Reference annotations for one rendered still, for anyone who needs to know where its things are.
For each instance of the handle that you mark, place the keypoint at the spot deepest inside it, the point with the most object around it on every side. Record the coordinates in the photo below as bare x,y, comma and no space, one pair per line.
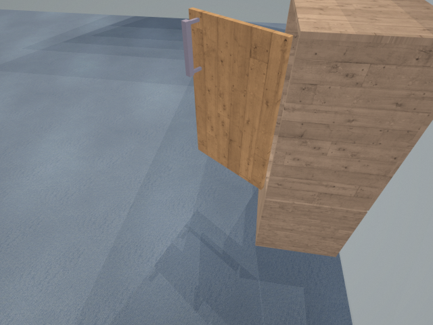
187,45

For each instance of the cupboard door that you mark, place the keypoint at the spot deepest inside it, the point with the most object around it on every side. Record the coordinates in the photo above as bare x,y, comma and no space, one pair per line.
238,91

